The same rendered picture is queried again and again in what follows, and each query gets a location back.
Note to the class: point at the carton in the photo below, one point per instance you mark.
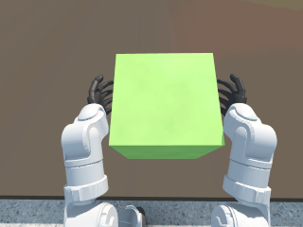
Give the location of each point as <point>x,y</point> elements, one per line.
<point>165,106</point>

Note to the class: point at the robot left foot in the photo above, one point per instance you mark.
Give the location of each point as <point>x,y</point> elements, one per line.
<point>141,210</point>

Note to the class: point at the left robot upper arm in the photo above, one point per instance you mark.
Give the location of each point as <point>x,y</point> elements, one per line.
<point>102,214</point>

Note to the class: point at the right robot upper arm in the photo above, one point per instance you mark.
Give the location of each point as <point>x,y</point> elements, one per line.
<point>227,214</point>

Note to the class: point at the right robot forearm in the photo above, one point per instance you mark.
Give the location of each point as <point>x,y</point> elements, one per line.
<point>251,157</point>

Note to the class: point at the left robot thigh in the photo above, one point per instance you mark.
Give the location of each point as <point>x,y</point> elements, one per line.
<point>129,217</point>

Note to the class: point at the left robot forearm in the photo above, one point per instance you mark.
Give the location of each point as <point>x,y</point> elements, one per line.
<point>82,156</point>

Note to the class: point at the robot left hand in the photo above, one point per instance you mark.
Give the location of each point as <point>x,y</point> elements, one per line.
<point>96,95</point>

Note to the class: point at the robot right hand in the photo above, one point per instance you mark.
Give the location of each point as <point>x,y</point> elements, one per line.
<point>237,94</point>

